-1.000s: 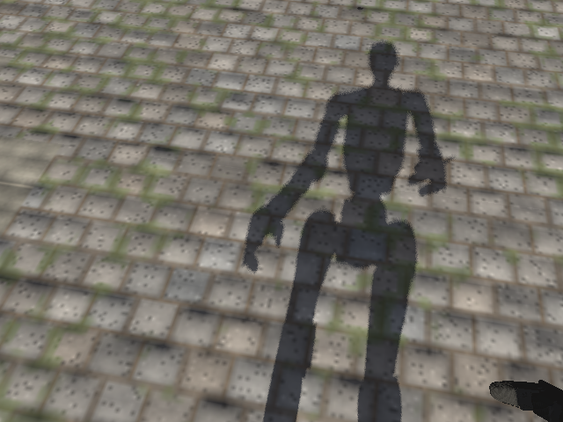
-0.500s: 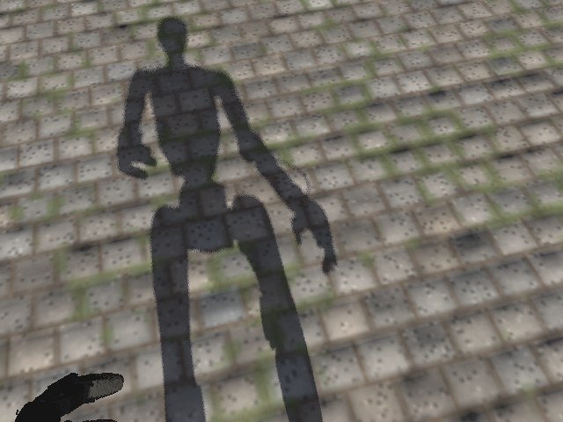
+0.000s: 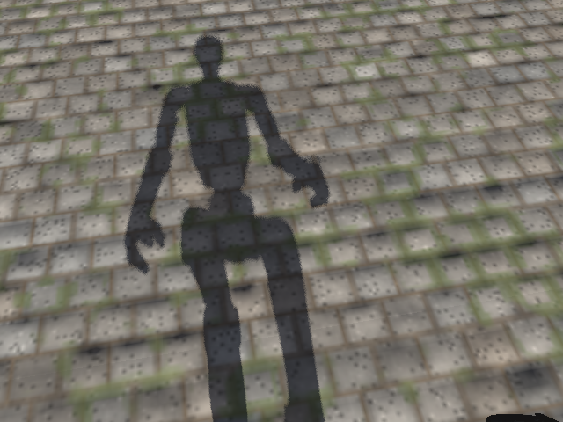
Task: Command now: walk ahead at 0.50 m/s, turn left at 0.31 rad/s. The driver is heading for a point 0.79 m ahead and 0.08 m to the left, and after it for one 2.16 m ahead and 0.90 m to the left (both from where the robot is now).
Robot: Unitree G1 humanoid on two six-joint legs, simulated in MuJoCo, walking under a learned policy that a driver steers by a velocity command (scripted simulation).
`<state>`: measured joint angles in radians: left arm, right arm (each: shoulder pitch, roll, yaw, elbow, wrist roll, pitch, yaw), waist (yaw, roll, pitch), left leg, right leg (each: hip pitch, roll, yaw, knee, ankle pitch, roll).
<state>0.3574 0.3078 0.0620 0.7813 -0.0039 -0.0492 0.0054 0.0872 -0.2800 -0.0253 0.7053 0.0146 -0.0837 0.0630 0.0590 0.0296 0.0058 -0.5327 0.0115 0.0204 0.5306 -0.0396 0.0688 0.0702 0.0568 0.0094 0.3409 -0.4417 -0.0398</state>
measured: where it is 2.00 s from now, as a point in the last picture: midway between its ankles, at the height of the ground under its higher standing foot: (222, 229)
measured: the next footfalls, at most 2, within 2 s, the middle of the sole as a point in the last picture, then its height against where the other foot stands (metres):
left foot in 0.02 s outside the picture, level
right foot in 0.50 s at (340, 421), level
